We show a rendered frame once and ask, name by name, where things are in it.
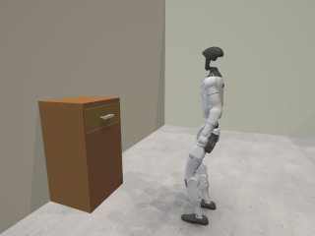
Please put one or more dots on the robot foot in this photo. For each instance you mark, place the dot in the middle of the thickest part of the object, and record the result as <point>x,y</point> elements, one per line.
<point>211,205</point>
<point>191,218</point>

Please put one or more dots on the robot left foot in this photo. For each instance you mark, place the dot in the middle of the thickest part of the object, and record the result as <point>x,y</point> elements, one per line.
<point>191,218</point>

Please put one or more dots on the drawer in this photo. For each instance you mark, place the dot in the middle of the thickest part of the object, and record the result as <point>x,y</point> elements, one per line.
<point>93,120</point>

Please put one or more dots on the left robot forearm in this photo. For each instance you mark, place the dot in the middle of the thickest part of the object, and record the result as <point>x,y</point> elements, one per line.
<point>212,121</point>

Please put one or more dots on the robot right hand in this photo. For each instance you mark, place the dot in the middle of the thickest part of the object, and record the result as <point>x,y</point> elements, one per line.
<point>200,131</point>

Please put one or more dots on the cabinet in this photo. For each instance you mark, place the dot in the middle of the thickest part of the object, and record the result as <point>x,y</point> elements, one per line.
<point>83,169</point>

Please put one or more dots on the robot right foot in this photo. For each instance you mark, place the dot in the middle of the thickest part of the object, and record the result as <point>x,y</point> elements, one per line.
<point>211,205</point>

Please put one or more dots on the robot left upper arm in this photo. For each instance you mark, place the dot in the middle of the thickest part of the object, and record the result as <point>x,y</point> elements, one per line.
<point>212,87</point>

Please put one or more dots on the handle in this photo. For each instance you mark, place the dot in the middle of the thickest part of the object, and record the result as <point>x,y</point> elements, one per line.
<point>107,116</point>

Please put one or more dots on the robot left hand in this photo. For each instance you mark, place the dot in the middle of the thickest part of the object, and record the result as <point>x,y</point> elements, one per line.
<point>197,152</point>

